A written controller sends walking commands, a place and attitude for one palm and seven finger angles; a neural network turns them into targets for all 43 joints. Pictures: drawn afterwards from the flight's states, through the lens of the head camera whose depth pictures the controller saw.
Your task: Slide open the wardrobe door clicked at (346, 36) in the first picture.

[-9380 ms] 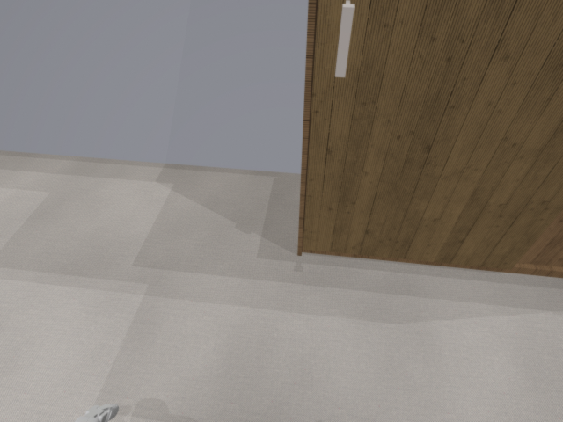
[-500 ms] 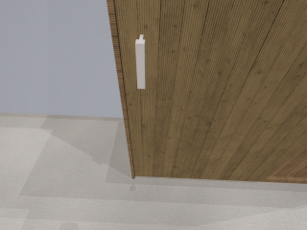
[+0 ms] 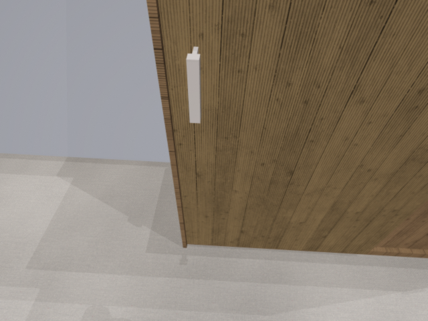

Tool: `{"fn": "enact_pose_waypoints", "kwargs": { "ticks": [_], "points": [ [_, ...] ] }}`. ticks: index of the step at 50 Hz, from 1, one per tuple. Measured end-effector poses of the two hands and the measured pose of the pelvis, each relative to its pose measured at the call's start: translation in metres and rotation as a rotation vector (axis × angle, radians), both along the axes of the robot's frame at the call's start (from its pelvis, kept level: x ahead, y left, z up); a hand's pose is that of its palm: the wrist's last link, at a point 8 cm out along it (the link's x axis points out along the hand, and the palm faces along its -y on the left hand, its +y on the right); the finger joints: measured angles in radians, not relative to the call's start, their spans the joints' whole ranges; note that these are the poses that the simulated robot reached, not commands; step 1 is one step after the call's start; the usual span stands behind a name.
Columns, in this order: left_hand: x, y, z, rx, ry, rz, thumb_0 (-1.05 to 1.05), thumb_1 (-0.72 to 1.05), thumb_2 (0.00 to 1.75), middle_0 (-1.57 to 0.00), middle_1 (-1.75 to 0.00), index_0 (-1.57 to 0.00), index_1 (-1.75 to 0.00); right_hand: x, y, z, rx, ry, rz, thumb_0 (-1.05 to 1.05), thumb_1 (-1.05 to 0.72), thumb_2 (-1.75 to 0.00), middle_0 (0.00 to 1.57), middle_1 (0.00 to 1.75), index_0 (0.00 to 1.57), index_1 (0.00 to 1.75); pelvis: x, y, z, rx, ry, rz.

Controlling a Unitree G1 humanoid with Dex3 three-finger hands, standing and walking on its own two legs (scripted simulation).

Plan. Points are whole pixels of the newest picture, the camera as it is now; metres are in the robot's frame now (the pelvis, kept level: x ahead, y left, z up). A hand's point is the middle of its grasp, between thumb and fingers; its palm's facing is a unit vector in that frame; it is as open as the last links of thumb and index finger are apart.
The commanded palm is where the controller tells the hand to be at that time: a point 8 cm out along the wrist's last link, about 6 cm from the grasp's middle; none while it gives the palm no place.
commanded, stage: look again from close up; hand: left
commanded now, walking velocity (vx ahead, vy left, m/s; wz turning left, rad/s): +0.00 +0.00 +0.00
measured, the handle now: (195, 85) +0.56 +0.08 +0.16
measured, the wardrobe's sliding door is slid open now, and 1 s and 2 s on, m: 0.00 0.00 0.00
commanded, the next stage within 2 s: shuffle to correct the standing spot in 0.44 s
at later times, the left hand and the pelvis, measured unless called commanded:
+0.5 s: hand out of the picture -0.02 +0.15 -0.18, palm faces +0.06 -0.99 -0.15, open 7.4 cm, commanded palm none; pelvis +0.01 +0.00 +0.00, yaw +0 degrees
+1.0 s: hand out of the picture +0.00 +0.12 -0.19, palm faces +0.12 -0.98 -0.13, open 7.4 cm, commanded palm none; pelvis +0.08 -0.02 -0.01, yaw +2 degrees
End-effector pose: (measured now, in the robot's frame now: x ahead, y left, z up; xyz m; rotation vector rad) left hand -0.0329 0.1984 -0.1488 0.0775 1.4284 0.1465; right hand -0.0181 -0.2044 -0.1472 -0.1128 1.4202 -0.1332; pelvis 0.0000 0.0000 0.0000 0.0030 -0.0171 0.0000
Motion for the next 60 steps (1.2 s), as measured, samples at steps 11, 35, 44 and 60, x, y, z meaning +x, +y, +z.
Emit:
{"fn": "enact_pose_waypoints", "kwargs": {
  "ticks": [11, 35, 44, 60],
  "points": [
    [0.002, 0.001, 0.001, 0.008, 0.001, 0.003, 0.01, 0.91, 0.90, -0.20, -0.30, -0.19, -0.30, 0.003, -0.002, 0.000, 0.000, 0.002, 0.005, 0.01, -0.92, -0.89, 0.20, 0.29, 0.20, 0.30, 0.003, -0.002, 0.000, 0.001, 0.001, 0.002],
    [0.010, -0.004, -0.002, 0.003, 0.019, 0.004, 0.01, 0.91, 0.90, -0.19, -0.30, -0.19, -0.30, 0.012, -0.009, -0.002, -0.002, 0.010, -0.003, 0.01, -0.92, -0.89, 0.20, 0.29, 0.20, 0.30, 0.016, -0.008, -0.002, 0.006, 0.007, -0.004],
    [0.019, -0.015, -0.005, -0.003, 0.071, 0.028, 0.01, 0.91, 0.90, -0.19, -0.30, -0.19, -0.30, 0.023, -0.015, -0.007, 0.007, 0.058, -0.028, 0.00, -0.91, -0.89, 0.20, 0.29, 0.20, 0.30, 0.047, -0.019, -0.008, 0.008, 0.033, -0.002],
    [0.071, -0.027, -0.009, -0.039, 0.148, 0.059, 0.01, 0.91, 0.90, -0.20, -0.30, -0.19, -0.30, 0.143, -0.031, 0.003, -0.094, -0.053, 0.024, 0.02, -0.95, -0.89, 0.20, 0.29, 0.20, 0.30, 0.110, -0.013, -0.006, -0.005, 0.014, 0.006]
  ]
}}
